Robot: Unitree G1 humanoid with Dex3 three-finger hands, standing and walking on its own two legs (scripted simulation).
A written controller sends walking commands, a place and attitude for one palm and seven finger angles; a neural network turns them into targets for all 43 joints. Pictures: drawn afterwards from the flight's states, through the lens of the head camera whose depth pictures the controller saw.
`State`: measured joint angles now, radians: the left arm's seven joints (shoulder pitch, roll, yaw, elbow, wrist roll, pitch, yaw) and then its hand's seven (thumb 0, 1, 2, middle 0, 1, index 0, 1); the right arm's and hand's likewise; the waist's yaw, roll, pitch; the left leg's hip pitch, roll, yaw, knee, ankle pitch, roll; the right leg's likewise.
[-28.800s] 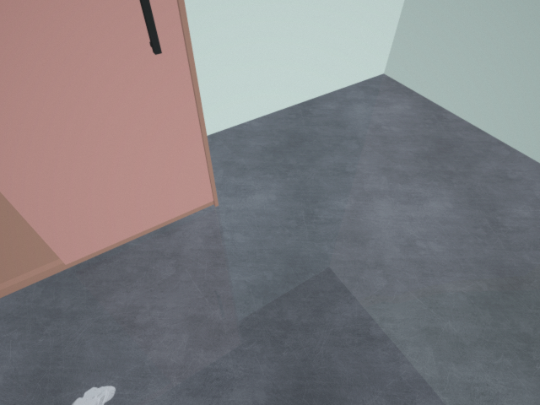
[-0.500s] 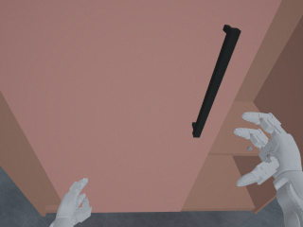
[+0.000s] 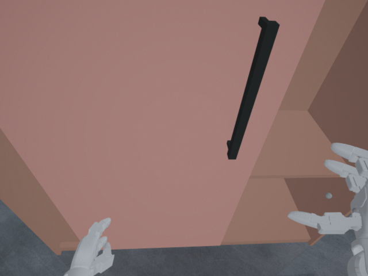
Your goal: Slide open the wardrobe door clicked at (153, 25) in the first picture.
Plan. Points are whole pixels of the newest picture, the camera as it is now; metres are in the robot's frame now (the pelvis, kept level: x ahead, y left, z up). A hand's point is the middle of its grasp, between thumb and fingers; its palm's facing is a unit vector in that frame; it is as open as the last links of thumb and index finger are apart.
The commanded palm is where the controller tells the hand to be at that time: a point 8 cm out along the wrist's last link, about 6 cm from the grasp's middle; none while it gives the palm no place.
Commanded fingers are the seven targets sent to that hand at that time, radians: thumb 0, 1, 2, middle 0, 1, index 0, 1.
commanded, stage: draw the hand back to the body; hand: right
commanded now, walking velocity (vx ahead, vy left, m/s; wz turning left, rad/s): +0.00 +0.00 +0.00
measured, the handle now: (244, 100) +0.42 -0.13 +0.20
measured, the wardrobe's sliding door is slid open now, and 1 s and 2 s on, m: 0.51 0.51 0.51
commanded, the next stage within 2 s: step back with the hand held close in 0.86 s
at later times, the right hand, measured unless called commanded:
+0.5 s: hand (355, 203) +0.20 -0.27 +0.16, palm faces +0.47 +0.81 -0.36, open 8.6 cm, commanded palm +0.15 -0.31 +0.17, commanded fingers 0.00 -0.90 -0.90 0.20 0.30 0.20 0.30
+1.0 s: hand (350, 207) +0.19 -0.26 +0.16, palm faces +0.47 +0.81 -0.35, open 7.4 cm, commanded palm +0.15 -0.30 +0.17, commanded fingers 0.00 -0.90 -0.90 0.20 0.30 0.20 0.30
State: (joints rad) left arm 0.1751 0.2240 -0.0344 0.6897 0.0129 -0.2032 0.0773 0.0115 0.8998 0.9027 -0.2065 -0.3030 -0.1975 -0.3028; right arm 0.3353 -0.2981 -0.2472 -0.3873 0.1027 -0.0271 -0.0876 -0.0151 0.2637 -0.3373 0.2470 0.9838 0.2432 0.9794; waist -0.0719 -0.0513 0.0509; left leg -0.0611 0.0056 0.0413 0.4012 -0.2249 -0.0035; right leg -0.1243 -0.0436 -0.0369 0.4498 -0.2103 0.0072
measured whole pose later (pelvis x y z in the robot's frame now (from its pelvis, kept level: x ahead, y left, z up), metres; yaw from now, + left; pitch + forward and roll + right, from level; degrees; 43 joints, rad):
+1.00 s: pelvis +0.01 +0.00 +0.00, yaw +0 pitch -8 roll +1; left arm 0.18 0.22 0.00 0.71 0.02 -0.16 0.08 0.01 0.90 0.90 -0.21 -0.30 -0.20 -0.30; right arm 0.46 -0.33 -0.33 -0.38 0.08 -0.09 -0.12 0.01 -0.89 -0.90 0.21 0.30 0.21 0.30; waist -0.07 -0.06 0.06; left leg 0.01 0.00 0.04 0.34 -0.20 0.00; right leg -0.06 -0.05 -0.04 0.39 -0.20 0.01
